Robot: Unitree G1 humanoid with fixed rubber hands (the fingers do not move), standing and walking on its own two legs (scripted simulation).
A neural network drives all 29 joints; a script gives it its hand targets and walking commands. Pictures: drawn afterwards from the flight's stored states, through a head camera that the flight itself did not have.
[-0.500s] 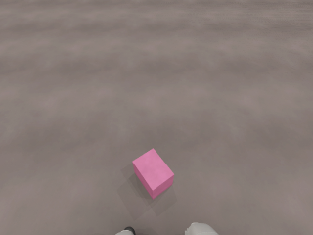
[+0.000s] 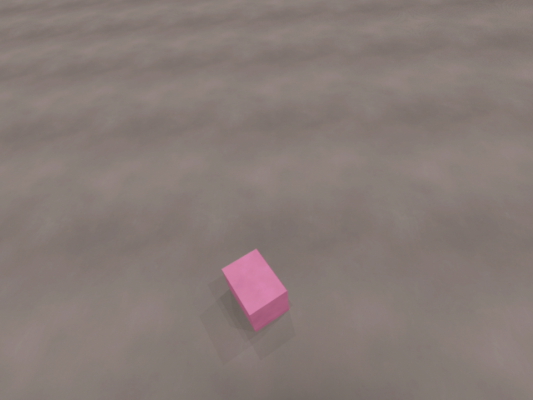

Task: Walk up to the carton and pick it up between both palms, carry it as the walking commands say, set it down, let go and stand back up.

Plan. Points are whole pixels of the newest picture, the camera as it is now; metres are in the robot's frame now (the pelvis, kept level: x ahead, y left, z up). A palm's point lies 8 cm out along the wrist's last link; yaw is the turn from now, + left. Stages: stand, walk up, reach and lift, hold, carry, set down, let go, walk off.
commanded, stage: walk up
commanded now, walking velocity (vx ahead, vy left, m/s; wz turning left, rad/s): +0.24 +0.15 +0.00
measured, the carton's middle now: (255, 289) +0.61 +0.13 -0.70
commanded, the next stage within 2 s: none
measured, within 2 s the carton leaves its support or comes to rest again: neither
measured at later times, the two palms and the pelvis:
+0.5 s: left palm out of the picture -0.02 +0.19 -0.15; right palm out of the picture +0.05 -0.28 -0.17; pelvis +0.02 -0.05 -0.02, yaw +2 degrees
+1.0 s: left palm out of the picture +0.00 +0.23 -0.15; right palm out of the picture +0.13 -0.20 -0.14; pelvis +0.05 +0.00 -0.01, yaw +0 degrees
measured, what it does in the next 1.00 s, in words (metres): steps on the spot: left foot, then right foot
